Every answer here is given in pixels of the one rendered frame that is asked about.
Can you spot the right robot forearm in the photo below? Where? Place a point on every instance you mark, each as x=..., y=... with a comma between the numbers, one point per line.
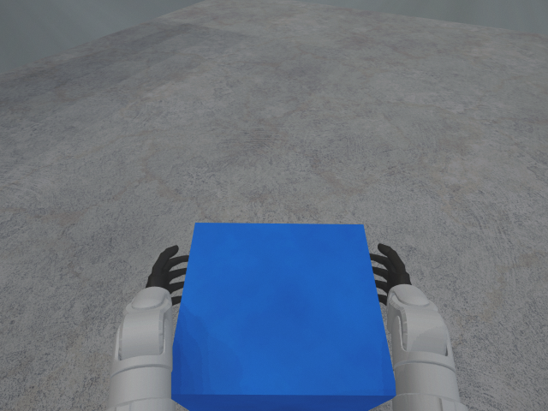
x=423, y=360

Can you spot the right robot hand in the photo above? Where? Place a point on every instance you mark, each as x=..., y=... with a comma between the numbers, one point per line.
x=395, y=273

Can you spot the left robot forearm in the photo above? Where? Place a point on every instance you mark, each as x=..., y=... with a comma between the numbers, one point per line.
x=142, y=357

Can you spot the carton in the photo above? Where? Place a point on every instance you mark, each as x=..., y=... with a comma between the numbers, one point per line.
x=280, y=317

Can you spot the left robot hand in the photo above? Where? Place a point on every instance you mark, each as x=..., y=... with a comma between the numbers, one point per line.
x=161, y=274

